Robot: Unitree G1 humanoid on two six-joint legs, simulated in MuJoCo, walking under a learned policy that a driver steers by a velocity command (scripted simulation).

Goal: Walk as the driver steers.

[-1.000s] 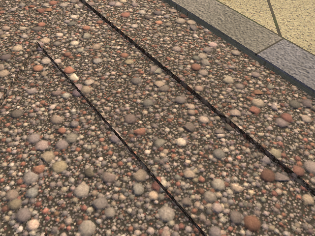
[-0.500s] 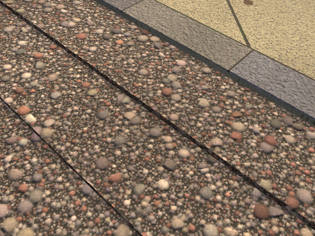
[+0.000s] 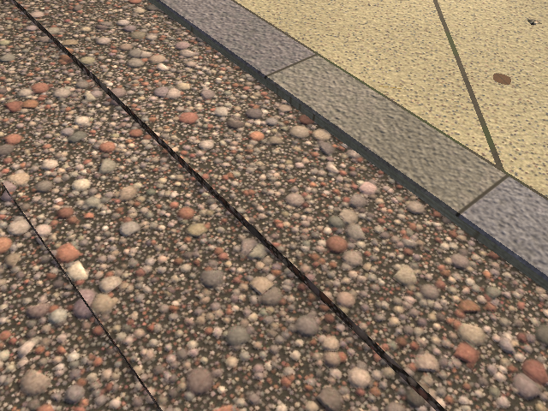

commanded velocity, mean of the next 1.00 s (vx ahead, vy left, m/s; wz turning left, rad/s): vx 0.31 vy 0.00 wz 0.00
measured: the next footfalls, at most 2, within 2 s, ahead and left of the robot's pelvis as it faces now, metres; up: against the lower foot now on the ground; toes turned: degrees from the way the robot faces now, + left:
left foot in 0.04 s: +0.09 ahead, +0.12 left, -0.03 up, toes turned +3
right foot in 0.50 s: +0.43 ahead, -0.10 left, +0.01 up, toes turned -4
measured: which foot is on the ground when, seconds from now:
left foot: up 0.00-0.02, down 0.04-0.52, up 0.54-0.86, down 0.88-1.00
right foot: down 0.00-0.00, up 0.02-0.48, down 0.50-1.00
